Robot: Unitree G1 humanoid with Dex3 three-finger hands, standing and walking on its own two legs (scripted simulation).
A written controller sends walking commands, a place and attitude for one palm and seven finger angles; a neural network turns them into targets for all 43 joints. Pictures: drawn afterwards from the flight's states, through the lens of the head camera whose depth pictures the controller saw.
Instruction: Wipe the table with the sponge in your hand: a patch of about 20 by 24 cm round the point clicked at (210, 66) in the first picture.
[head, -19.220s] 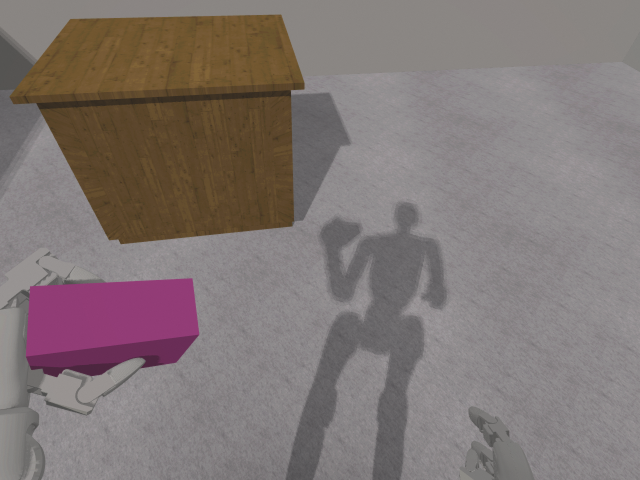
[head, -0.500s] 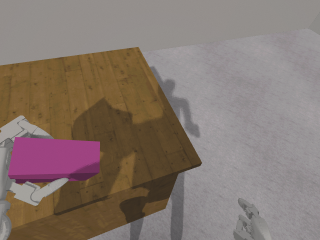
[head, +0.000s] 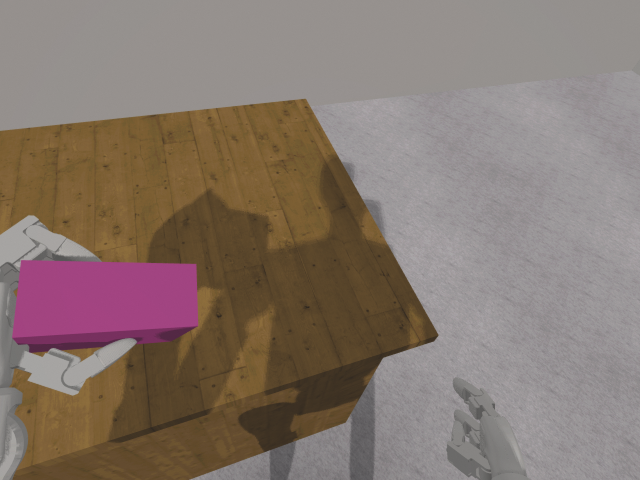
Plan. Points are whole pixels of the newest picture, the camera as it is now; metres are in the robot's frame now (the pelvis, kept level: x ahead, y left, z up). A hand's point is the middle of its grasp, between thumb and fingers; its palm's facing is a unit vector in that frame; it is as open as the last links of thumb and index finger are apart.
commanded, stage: come to a stop and stand still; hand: left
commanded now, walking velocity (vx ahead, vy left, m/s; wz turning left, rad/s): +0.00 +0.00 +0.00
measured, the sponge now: (136, 307) +0.24 +0.21 +0.13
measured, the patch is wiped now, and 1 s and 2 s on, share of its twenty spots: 0.00 0.00 0.00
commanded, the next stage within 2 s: look again from close up in 0.06 s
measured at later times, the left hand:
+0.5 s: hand (102, 317) +0.21 +0.22 +0.16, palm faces +0.36 -0.85 -0.38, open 10.0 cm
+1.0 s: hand (156, 303) +0.23 +0.18 +0.16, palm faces +0.33 -0.87 -0.38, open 10.0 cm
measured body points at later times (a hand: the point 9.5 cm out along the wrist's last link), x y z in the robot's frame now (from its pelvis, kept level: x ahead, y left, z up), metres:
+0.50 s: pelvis +0.00 -0.02 +0.00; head +0.01 +0.00 +0.45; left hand +0.19 +0.27 +0.18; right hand +0.16 -0.25 -0.07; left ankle +0.03 +0.06 -0.74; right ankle +0.00 -0.16 -0.74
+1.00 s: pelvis +0.00 -0.06 +0.00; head +0.03 -0.04 +0.45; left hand +0.21 +0.23 +0.18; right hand +0.18 -0.28 -0.07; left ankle +0.03 +0.06 -0.74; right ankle +0.00 -0.16 -0.74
